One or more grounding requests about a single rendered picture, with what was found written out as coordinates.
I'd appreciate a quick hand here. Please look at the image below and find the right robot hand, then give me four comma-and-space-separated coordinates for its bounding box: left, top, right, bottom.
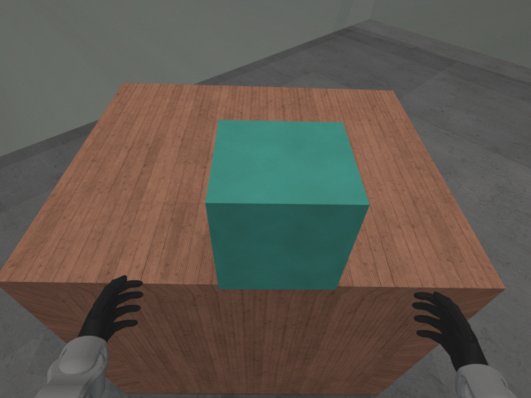
412, 292, 488, 372

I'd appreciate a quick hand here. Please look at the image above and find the pedestal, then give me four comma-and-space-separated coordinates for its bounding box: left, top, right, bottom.
0, 83, 506, 396

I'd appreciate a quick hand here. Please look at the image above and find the left robot hand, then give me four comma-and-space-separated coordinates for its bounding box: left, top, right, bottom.
78, 275, 144, 342

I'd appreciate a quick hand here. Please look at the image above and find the robot right forearm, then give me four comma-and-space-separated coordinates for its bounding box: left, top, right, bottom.
455, 364, 518, 398

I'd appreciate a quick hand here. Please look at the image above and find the carton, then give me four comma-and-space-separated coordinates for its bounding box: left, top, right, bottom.
205, 120, 369, 289

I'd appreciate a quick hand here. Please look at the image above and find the robot left forearm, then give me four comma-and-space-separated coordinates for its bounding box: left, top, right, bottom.
35, 336, 109, 398

